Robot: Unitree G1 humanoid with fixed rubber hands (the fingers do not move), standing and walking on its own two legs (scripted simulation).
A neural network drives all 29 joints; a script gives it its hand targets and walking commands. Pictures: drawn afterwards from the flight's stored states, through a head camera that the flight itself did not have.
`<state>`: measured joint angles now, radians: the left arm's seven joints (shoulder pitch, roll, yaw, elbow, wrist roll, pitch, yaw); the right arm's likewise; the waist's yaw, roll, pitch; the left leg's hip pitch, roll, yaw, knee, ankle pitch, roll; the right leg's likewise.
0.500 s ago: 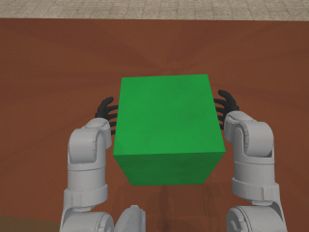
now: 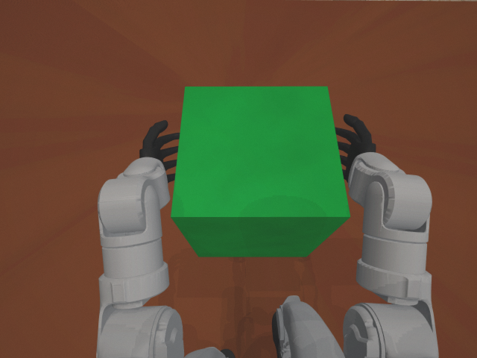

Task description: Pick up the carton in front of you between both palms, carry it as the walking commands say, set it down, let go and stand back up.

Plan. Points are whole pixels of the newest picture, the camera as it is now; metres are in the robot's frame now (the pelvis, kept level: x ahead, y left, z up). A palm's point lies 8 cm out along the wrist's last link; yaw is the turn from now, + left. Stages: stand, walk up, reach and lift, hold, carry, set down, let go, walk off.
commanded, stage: carry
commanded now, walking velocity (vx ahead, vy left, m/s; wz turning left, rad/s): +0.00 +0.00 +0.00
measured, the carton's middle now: (254, 183) +0.38 -0.02 +0.00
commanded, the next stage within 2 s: none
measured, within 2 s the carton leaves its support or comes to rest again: neither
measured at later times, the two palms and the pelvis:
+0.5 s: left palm (158, 83) +0.56 +0.14 +0.06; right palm (322, 70) +0.57 -0.16 +0.06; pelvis +0.20 -0.02 -0.04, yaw +0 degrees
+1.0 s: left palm (151, 76) +0.57 +0.15 +0.07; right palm (318, 68) +0.57 -0.15 +0.07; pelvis +0.22 +0.01 -0.04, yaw -1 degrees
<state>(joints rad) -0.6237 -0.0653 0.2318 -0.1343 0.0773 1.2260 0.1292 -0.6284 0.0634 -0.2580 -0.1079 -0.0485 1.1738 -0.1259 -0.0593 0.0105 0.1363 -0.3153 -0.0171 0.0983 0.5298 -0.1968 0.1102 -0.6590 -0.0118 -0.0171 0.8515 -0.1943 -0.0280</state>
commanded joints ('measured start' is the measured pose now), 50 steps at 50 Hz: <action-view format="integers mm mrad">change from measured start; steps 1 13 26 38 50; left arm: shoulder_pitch -684 -747 -658 -728 -775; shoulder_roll -973 -1010 -957 -1029 -1031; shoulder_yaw -749 -719 -763 -695 -670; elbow -162 -24 -11 99 82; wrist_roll -365 -450 -456 -463 -455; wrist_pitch -66 -44 -44 -47 -39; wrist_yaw -161 -266 -259 -251 -233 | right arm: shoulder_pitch -688 -706 -596 -675 -733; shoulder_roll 1023 1063 976 1031 1063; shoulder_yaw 812 777 772 717 706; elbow -162 37 17 115 113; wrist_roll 485 429 362 405 440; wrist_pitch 3 10 11 5 13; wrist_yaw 251 244 222 238 241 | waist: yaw -58 95 89 71 64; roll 122 -96 -79 -25 -3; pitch -697 -757 -746 -698 -685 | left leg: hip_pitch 550 -212 171 144 145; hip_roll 122 18 91 149 159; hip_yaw -77 -132 -151 -169 -184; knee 89 414 -36 91 21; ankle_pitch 957 -321 443 597 474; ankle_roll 60 -108 -45 14 -2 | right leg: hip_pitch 87 907 615 532 517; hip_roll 93 -277 -131 -123 -121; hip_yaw -130 241 65 81 90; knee -271 -328 -216 -233 -296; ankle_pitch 243 1154 773 643 452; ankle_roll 4 -156 -111 -80 -81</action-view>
